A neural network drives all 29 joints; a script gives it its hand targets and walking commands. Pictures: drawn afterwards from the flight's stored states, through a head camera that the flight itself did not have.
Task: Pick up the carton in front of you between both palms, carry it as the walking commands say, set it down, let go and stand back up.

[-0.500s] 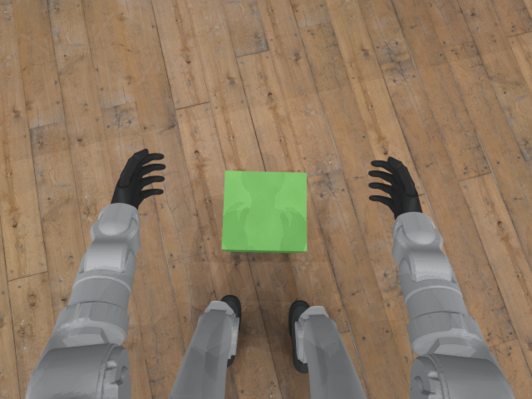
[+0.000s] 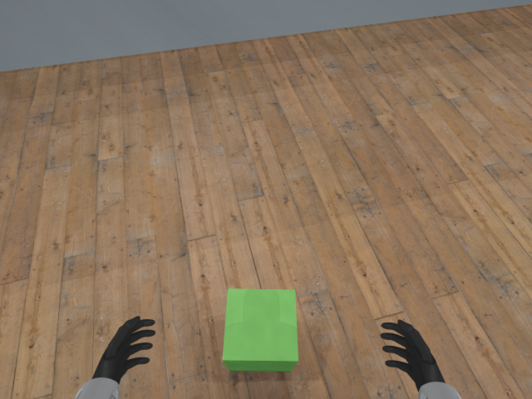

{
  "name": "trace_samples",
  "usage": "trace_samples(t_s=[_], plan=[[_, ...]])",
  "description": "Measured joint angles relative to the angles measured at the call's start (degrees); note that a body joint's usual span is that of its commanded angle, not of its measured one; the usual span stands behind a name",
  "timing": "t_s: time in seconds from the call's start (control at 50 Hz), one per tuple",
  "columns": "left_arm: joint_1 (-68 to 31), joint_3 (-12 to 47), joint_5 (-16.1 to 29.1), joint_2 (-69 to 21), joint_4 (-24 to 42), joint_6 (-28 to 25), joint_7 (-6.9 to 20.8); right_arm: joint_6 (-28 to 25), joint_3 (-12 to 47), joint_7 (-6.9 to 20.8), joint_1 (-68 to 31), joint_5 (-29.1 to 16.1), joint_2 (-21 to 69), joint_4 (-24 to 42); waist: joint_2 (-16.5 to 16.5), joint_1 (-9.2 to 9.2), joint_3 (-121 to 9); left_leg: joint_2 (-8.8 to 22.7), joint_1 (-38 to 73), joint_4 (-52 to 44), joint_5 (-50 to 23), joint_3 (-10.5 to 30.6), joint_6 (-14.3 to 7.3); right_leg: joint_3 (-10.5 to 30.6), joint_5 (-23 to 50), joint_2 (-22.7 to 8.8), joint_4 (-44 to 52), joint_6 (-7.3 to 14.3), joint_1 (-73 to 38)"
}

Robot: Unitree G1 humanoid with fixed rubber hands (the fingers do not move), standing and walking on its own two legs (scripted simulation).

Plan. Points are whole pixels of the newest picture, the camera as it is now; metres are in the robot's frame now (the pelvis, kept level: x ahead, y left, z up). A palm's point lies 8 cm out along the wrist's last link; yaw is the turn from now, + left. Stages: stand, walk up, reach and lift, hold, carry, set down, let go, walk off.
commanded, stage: let go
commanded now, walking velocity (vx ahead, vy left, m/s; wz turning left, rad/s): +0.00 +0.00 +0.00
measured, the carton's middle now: (260, 332) +0.35 +0.01 -0.65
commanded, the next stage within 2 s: stand in 0.46 s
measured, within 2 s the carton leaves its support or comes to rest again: neither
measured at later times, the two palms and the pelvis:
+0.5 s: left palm (101, 397) +0.15 +0.23 -0.07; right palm out of the picture +0.15 -0.24 -0.07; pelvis -0.01 +0.00 +0.00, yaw +1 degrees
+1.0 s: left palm out of the picture +0.08 +0.27 -0.11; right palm out of the picture +0.14 -0.25 -0.12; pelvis +0.03 +0.00 -0.01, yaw +6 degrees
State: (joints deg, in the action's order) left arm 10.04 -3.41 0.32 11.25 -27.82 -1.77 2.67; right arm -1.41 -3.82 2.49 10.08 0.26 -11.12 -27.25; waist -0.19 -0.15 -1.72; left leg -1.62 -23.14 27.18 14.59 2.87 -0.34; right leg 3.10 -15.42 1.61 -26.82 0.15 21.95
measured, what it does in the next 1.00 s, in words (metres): stands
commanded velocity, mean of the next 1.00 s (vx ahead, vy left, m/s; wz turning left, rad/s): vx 0.00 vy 0.00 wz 0.00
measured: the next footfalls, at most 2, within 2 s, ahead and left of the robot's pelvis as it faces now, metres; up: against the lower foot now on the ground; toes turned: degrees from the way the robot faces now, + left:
none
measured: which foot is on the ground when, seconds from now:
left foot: down 0.00-1.00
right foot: down 0.00-1.00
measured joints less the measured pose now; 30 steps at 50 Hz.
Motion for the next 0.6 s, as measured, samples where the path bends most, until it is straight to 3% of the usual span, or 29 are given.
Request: trace_samples(t_s=[0.18,0.46,0.54,0.6], plan=[[3.8,1.0,-0.2,1.1,2.6,5.3,1.2,4.9,1.4,1.4,3.8,-0.2,-1.3,2.2,0.3,0.37,4.3,0.2,13.6,-3.3,-0.2,0.2,0.2,-0.2,0.1,0.0,3.1,0.4,-13.5],[2.4,0.9,-1.8,0.5,3.9,10.3,1.7,9.8,1.1,1.8,2.2,1.0,-0.6,3.3,0.4,0.06,8.7,0.1,18.9,-1.9,0.6,-0.1,0.2,-0.4,-0.9,-0.1,1.5,0.4,-18.7],[3.2,1.5,-3.4,2.1,-1.9,4.0,-1.8,3.0,1.8,-1.5,4.4,2.2,-2.1,-4.1,0.8,0.24,3.7,-0.3,13.6,0.4,1.6,0.6,0.6,-2.4,-2.5,-1.2,-0.9,-0.3,-13.8],[4.5,1.1,-3.2,3.5,-5.6,0.8,-3.0,-0.3,1.6,-2.3,6.4,1.9,-3.1,-9.0,1.1,0.07,1.4,-0.8,10.7,2.0,2.4,1.2,0.2,-3.3,-3.6,-1.7,-2.7,0.0,-11.1]])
